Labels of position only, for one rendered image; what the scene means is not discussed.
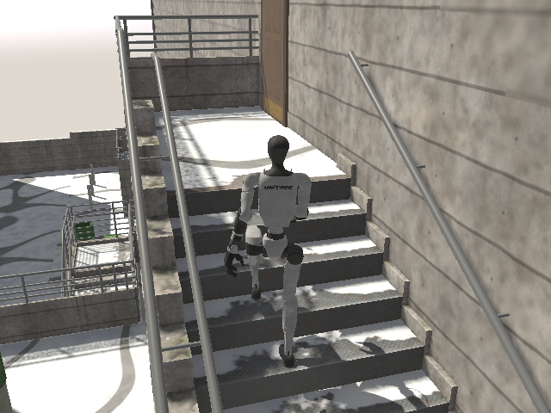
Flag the stairs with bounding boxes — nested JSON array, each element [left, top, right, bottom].
[[167, 178, 449, 413], [74, 265, 133, 296]]

